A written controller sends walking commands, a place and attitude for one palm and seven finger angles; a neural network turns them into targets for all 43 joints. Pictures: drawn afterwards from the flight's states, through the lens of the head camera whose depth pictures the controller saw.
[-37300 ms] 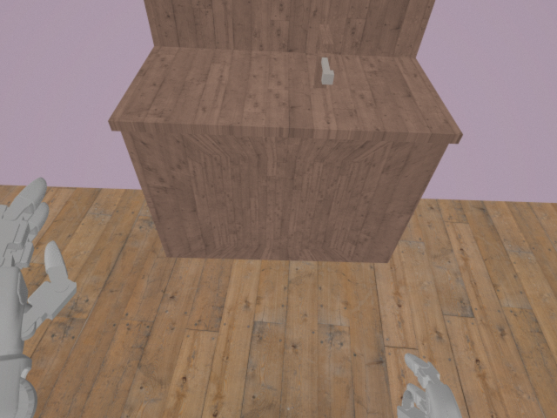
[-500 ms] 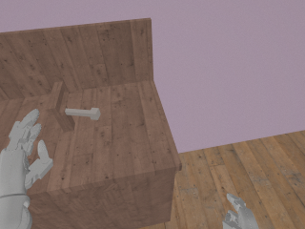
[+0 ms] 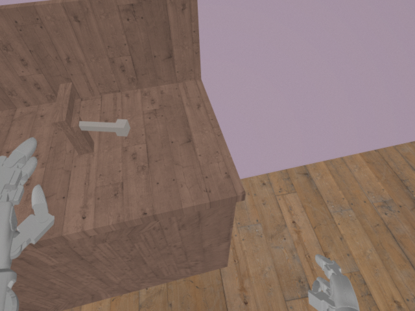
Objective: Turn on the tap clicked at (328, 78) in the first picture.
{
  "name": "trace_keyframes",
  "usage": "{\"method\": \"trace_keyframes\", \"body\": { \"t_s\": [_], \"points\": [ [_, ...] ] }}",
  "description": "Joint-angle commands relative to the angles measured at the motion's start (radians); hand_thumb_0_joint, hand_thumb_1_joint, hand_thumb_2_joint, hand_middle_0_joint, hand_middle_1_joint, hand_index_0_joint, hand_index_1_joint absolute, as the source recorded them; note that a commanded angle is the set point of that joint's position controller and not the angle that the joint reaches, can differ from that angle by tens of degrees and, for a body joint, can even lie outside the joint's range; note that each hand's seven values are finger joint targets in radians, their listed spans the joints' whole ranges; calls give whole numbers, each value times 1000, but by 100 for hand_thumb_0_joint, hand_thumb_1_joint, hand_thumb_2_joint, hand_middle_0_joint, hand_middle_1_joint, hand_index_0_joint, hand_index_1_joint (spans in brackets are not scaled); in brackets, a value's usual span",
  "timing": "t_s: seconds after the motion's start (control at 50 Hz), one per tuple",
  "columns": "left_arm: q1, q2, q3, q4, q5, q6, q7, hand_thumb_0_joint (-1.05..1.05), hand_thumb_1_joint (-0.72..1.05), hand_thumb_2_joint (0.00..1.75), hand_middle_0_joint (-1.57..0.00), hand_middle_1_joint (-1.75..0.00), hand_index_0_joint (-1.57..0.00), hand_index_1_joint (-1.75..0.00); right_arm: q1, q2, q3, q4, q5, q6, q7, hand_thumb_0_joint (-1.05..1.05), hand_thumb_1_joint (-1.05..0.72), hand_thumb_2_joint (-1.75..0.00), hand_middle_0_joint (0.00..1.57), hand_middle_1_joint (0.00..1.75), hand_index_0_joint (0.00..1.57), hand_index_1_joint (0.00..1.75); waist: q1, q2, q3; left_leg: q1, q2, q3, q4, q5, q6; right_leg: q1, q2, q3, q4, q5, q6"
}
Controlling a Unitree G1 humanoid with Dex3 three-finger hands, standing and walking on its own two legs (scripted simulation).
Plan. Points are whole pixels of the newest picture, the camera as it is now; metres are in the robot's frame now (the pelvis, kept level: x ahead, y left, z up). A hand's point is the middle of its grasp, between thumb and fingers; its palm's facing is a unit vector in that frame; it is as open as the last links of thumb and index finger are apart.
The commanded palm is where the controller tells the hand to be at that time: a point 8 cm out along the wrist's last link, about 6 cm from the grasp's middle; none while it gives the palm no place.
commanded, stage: step back with the hand held close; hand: left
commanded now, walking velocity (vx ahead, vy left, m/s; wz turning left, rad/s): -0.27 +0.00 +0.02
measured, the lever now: (122, 127) +0.47 +0.25 +0.06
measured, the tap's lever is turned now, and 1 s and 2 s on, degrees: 71 71 71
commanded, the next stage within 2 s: stop stepping back and stand still in 0.84 s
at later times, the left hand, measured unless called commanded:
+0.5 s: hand (16, 269) +0.14 +0.25 +0.16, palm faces +0.41 -0.81 -0.41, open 7.4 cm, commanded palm +0.09 +0.29 +0.18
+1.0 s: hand out of the picture +0.03 +0.21 +0.17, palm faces +0.31 -0.85 -0.41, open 7.4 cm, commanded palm -0.01 +0.27 +0.18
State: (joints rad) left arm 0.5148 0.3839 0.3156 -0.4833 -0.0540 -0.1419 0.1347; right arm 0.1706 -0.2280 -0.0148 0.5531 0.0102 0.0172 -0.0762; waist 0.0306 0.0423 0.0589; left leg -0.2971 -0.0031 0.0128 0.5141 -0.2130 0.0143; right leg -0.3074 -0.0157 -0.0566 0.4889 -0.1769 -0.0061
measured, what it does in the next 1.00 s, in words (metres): walks backwards: right foot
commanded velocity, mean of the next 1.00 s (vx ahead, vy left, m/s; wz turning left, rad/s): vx -0.30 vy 0.01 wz -0.01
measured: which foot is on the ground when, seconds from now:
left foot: down 0.00-0.90, up 0.92-1.00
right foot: down 0.00-0.60, up 0.62-0.86, down 0.88-1.00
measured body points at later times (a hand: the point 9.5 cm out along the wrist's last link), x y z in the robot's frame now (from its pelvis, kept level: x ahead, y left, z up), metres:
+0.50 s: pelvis -0.06 +0.00 -0.01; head -0.03 +0.01 +0.44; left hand +0.11 +0.29 +0.18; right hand +0.13 -0.22 -0.10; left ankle +0.02 +0.11 -0.73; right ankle +0.00 -0.12 -0.74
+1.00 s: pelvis -0.18 -0.01 +0.01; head -0.15 -0.01 +0.45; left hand +0.01 +0.25 +0.19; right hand +0.01 -0.22 -0.09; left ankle -0.12 +0.10 -0.69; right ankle -0.18 -0.13 -0.74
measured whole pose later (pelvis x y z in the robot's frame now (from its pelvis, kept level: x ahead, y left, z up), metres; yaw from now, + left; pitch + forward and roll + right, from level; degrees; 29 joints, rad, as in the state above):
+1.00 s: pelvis -0.18 -0.01 +0.01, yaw +0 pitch +2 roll +0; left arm 0.52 0.37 0.30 -0.56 -0.04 -0.19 0.11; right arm 0.16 -0.15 0.01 0.63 -0.01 -0.05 -0.05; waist 0.03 -0.01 0.01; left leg -0.54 -0.02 0.00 0.87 -0.37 -0.03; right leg -0.24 0.02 0.04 0.46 -0.25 -0.02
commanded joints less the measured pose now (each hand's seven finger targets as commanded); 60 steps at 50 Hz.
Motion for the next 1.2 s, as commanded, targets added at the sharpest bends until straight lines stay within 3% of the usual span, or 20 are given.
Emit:
{"method": "trace_keyframes", "body": {
  "t_s": [0.0,0.14,0.22,0.3,0.34,0.38,0.46,0.52,0.56,0.6,0.62,0.68,0.82,0.84,0.88,0.9,0.96,1.04,1.12,1.18],
  "points": [
    [-41,139,118,-210,4,-78,27,0,90,90,-20,-30,-20,-30,-85,-109,-41,-161,4,-69,-9,0,-90,-90,20,30,20,30,-14,5,-165,-86,105,-127,-99,-124,35,95,-90,129,-70,-18,-10],
    [-70,162,127,-234,11,-98,45,0,90,90,-20,-30,-20,-30,-67,-115,-38,-150,2,-93,-9,0,-90,-90,20,30,20,30,-25,-35,-132,-96,89,-147,-36,-255,35,-39,-125,155,-120,-237,-33],
    [-78,159,157,-241,37,-115,48,0,90,90,-20,-30,-20,-30,-89,-132,-38,-163,-4,-111,-16,0,-90,-90,20,30,20,30,-13,160,-129,-377,193,-277,-292,-490,91,231,17,69,128,-159,26],
    [-60,141,158,-209,48,-125,27,0,90,90,-20,-30,-20,-30,-73,-107,-43,-158,-3,-121,-9,0,-90,-90,20,30,20,30,-6,121,-130,-377,190,-268,-245,-390,102,259,41,76,177,-25,28],
    [-47,142,158,-188,33,-133,18,0,90,90,-20,-30,-20,-30,-63,-97,-40,-139,-7,-124,-3,0,-90,-90,20,30,20,30,-14,45,-109,-278,141,-213,-139,-243,76,163,-1,135,53,87,3],
    [-83,166,144,-256,20,-137,17,0,90,90,-20,-30,-20,-30,-48,-88,-51,-122,-7,-123,0,0,-90,-90,20,30,20,30,-22,-102,-219,-75,82,-114,23,-52,16,64,-113,254,-40,184,-41],
    [-60,179,138,-272,7,-130,33,0,90,90,-20,-30,-20,-30,-48,-61,-48,-111,-7,-112,13,0,-90,-90,20,30,20,30,-36,-188,-199,29,14,-52,267,-84,-25,-110,-284,333,-153,144,-136],
    [-40,193,171,-278,9,-133,33,0,90,90,-20,-30,-20,-30,-73,-69,-43,-116,-14,-98,8,0,-90,-90,20,30,20,30,-34,-87,-172,-21,78,-115,34,63,-1,-42,-180,224,-28,223,-72],
    [-17,190,191,-279,9,-149,34,0,90,90,-20,-30,-20,-30,-89,-95,-50,-134,-9,-102,-1,0,-90,-90,20,30,20,30,-15,62,-188,-85,179,-201,-118,114,41,34,-23,126,75,92,3],
    [-48,174,194,-313,25,-158,26,0,90,90,-20,-30,-20,-30,-83,-83,-49,-137,-29,-123,-3,0,-90,-90,20,30,20,30,-18,279,-239,-194,307,-352,-320,32,110,121,72,82,424,-210,35],
    [-85,175,196,-309,29,-158,26,0,90,90,-20,-30,-20,-30,-69,-85,-59,-120,-36,-138,-1,0,-90,-90,20,30,20,30,-19,250,-222,-196,338,-371,-330,-16,141,82,72,119,541,-269,33],
    [-40,119,132,-263,4,-138,22,0,90,90,-20,-30,-20,-30,-41,-79,-66,-89,-24,-160,16,0,-90,-90,20,30,20,30,-7,125,-243,170,281,-241,-218,291,110,-135,51,99,380,-334,28],
    [-113,136,102,-274,8,-100,3,0,90,90,-20,-30,-20,-30,-93,-75,-33,-77,-32,-149,18,0,-90,-90,20,30,20,30,11,141,-238,125,194,-151,-201,67,38,72,58,70,-153,-84,4],
    [-108,166,129,-283,5,-110,-1,0,90,90,-20,-30,-20,-30,-97,-69,-32,-84,-31,-139,17,0,-90,-90,20,30,20,30,11,75,-219,92,149,-99,-118,-17,7,66,11,91,-238,6,-20],
    [-107,221,151,-317,-6,-122,3,0,90,90,-20,-30,-20,-30,-81,-47,-47,-89,-8,-137,13,0,-90,-90,20,30,20,30,7,-296,-248,44,-42,40,319,-191,-69,-80,-258,316,-297,134,-140],
    [-56,206,145,-294,0,-111,6,0,90,90,-20,-30,-20,-30,-92,-65,-60,-101,-6,-141,14,0,-90,-90,20,30,20,30,11,-329,-189,-80,-52,-28,525,-275,-58,-106,-322,358,-259,312,-196],
    [-3,173,163,-188,2,-90,5,0,90,90,-20,-30,-20,-30,-94,-20,-10,-113,-4,-104,12,0,-90,-90,20,30,20,30,-39,-146,-213,-164,36,-50,413,-204,-39,102,-269,229,-80,550,-141],
    [-64,155,145,-166,-1,-80,31,0,90,90,-20,-30,-20,-30,-54,-82,-35,-129,10,-110,-3,0,-90,-90,20,30,20,30,-50,-98,-201,83,27,-8,-52,-34,1,60,-183,208,-49,96,-66],
    [-3,150,139,-176,-11,-67,32,0,90,90,-20,-30,-20,-30,-41,-121,-46,-137,28,-138,-9,0,-90,-90,20,30,20,30,-29,61,-174,95,166,-172,-142,100,73,57,-4,89,25,-28,13],
    [-132,162,128,-279,15,-83,37,0,90,90,-20,-30,-20,-30,-72,-114,-34,-112,13,-150,-12,0,-90,-90,20,30,20,30,-42,183,-77,-130,160,-227,-305,-422,76,135,27,48,62,-170,19]
  ]
}}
